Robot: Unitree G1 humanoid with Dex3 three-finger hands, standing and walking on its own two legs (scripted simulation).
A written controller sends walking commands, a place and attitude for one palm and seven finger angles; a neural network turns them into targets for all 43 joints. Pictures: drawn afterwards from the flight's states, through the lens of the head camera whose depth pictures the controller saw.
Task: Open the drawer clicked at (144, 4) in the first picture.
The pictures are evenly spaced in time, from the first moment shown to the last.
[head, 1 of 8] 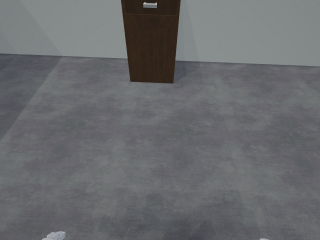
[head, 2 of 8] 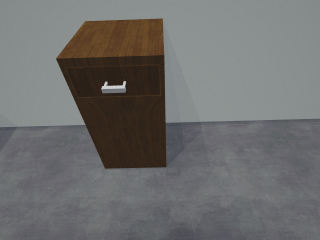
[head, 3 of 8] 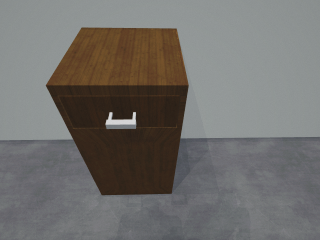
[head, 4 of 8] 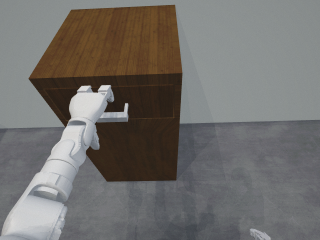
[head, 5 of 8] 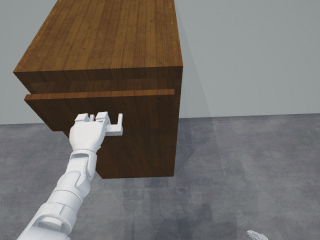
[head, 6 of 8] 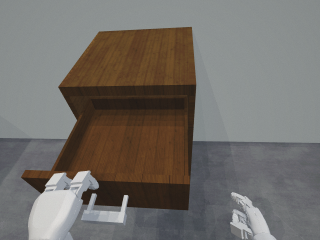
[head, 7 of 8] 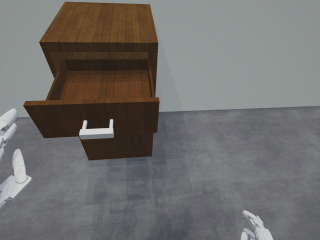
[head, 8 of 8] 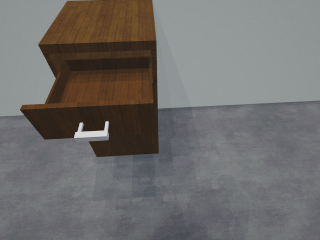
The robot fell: no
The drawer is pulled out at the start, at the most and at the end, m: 0.00 0.30 0.30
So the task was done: yes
